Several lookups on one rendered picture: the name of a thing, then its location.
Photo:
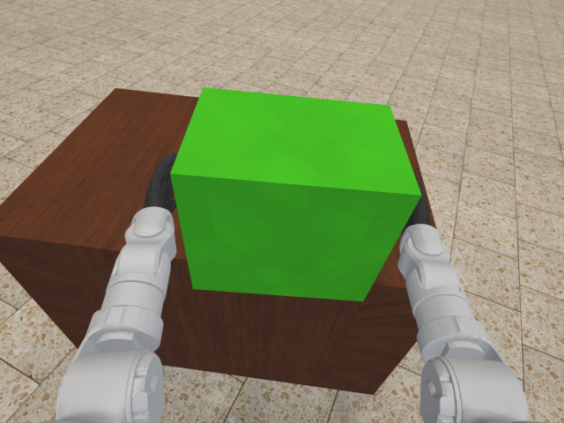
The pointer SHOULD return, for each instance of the left robot upper arm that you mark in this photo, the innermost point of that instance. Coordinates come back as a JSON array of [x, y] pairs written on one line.
[[113, 387]]

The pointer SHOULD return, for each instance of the robot right hand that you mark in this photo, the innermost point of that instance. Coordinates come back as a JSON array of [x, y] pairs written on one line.
[[420, 214]]

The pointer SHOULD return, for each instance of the right robot upper arm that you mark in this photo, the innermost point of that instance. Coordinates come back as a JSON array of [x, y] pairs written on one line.
[[462, 390]]

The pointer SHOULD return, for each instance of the pedestal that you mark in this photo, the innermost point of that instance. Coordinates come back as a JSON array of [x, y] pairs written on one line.
[[63, 227]]

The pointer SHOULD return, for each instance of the robot left forearm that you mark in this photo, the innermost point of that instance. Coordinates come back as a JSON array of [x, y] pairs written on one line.
[[130, 315]]

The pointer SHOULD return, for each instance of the robot left hand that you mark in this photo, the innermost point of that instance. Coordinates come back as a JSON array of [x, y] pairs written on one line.
[[160, 192]]

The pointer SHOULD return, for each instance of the carton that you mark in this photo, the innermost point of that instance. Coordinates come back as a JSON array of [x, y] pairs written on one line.
[[292, 196]]

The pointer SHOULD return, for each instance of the robot right forearm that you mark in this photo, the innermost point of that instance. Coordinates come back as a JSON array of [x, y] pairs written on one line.
[[447, 326]]

